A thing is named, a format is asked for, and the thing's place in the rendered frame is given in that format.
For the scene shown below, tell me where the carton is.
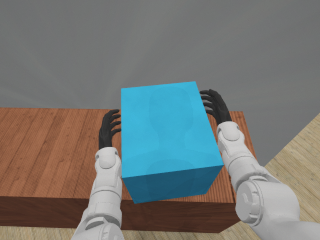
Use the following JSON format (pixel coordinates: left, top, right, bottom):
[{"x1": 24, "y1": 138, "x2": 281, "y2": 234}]
[{"x1": 121, "y1": 81, "x2": 224, "y2": 204}]

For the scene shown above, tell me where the robot left upper arm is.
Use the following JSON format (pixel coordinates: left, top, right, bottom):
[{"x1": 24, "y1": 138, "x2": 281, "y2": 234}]
[{"x1": 71, "y1": 222, "x2": 125, "y2": 240}]

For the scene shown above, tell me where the left robot hand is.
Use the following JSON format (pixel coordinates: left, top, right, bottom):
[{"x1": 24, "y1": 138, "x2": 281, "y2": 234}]
[{"x1": 98, "y1": 109, "x2": 122, "y2": 150}]

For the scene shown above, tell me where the right robot forearm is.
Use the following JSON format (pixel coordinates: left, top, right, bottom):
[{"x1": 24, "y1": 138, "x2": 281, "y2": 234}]
[{"x1": 216, "y1": 121, "x2": 300, "y2": 217}]

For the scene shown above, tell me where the pedestal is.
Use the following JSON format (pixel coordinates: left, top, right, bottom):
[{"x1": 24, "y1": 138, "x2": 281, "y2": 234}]
[{"x1": 0, "y1": 107, "x2": 257, "y2": 234}]

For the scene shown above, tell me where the right robot hand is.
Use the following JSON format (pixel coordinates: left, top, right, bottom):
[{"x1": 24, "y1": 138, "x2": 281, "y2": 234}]
[{"x1": 199, "y1": 89, "x2": 232, "y2": 125}]

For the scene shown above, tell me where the left robot forearm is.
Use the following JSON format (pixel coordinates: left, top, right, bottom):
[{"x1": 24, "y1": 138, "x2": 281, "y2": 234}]
[{"x1": 72, "y1": 147, "x2": 122, "y2": 237}]

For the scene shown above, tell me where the robot right upper arm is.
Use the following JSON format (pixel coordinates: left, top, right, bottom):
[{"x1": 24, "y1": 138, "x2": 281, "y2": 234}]
[{"x1": 235, "y1": 179, "x2": 320, "y2": 240}]

